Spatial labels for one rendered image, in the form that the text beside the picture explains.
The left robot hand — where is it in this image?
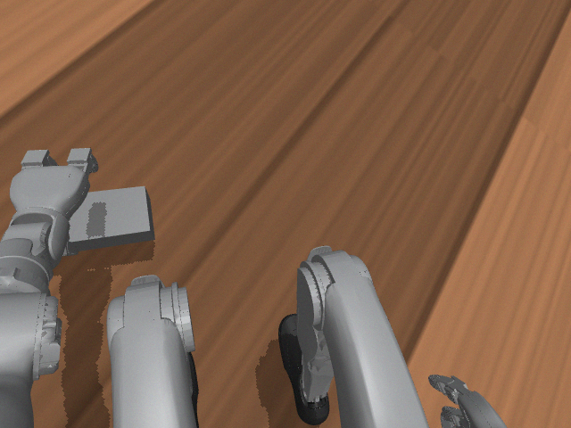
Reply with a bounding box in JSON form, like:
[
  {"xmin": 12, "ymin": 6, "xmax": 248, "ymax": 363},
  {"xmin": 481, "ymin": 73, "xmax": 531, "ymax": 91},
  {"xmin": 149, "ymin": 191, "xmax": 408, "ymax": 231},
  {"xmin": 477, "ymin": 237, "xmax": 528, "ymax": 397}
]
[{"xmin": 10, "ymin": 148, "xmax": 98, "ymax": 256}]

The left robot arm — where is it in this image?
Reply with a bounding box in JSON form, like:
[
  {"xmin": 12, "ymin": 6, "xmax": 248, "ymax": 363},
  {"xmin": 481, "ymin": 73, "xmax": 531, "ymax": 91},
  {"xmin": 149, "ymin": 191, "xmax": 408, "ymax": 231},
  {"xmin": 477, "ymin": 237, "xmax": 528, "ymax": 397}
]
[{"xmin": 0, "ymin": 207, "xmax": 70, "ymax": 428}]

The right robot hand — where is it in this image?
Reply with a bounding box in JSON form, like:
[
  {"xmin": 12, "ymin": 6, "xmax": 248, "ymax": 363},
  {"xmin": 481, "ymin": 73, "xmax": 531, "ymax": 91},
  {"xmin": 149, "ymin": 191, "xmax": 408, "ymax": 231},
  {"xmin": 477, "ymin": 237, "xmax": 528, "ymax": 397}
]
[{"xmin": 428, "ymin": 374, "xmax": 507, "ymax": 428}]

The carton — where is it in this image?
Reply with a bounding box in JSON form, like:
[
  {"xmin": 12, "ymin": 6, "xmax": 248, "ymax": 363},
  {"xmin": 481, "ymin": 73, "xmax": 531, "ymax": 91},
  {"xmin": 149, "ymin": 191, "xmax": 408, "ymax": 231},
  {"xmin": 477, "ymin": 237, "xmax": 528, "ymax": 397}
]
[{"xmin": 69, "ymin": 186, "xmax": 155, "ymax": 251}]

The right robot foot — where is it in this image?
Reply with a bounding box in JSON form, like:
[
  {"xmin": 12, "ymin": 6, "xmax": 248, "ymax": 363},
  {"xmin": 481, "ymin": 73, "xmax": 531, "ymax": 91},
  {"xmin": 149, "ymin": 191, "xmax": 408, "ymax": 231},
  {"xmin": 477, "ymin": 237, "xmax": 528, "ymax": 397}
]
[{"xmin": 278, "ymin": 314, "xmax": 329, "ymax": 425}]

